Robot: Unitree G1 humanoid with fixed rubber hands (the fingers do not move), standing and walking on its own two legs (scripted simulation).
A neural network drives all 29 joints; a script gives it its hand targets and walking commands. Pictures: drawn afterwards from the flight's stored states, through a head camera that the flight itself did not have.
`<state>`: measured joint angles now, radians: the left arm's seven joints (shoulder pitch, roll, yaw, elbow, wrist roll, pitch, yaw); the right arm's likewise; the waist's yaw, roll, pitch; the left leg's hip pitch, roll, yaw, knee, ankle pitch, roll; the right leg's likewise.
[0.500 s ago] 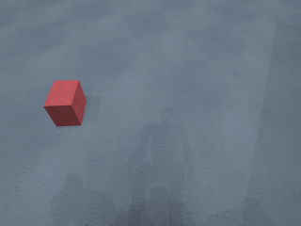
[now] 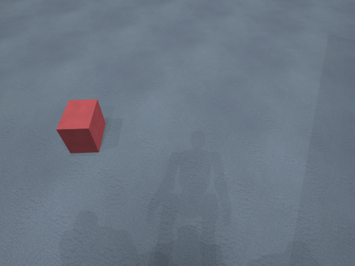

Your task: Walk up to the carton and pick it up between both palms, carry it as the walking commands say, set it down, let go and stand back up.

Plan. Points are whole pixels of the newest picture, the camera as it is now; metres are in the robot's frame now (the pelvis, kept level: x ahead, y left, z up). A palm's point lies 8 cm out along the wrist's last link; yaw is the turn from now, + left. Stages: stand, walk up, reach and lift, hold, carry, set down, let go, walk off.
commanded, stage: stand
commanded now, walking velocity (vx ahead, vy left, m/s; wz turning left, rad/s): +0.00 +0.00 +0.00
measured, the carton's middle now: (84, 126) +1.10 +0.65 -0.64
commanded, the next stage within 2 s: walk up in 1.78 s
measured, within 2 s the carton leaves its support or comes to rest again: neither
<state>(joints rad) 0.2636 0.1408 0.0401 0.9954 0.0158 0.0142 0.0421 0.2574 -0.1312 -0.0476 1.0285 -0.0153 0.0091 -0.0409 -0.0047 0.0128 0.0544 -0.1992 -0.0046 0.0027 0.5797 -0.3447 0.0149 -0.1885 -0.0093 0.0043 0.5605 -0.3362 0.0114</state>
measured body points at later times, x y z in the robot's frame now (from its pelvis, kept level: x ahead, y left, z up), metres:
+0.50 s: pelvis +0.00 +0.00 +0.01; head +0.01 +0.00 +0.46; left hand -0.02 +0.21 -0.16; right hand -0.01 -0.20 -0.16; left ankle -0.02 +0.11 -0.73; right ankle -0.02 -0.13 -0.73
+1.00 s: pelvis +0.00 +0.01 +0.01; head +0.00 +0.01 +0.46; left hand -0.03 +0.20 -0.16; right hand -0.04 -0.18 -0.16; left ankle -0.02 +0.11 -0.73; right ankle -0.02 -0.13 -0.73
